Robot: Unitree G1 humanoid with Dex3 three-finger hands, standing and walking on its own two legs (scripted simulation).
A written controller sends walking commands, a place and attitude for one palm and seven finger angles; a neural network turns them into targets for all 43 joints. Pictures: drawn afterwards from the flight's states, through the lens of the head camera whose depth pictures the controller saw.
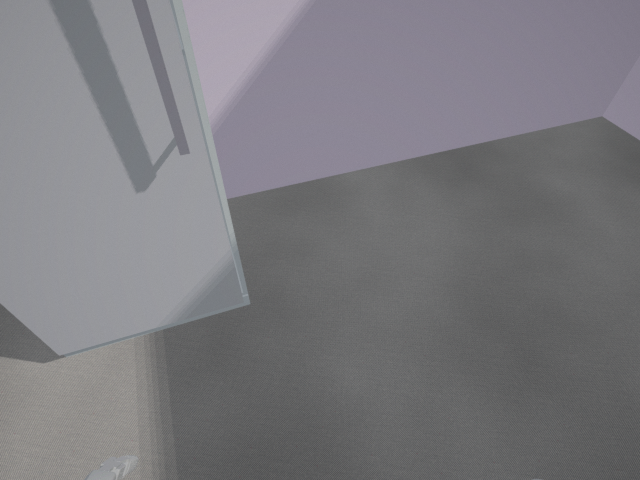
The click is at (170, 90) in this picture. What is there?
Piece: fridge door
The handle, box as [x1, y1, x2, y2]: [132, 0, 189, 154]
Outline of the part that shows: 132,0 180,154 189,153 146,1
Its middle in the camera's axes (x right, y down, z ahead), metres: -0.28 -0.34 +0.63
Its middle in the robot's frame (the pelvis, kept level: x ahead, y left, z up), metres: +0.72 +0.33 +0.23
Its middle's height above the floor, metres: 1.00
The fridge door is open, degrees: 0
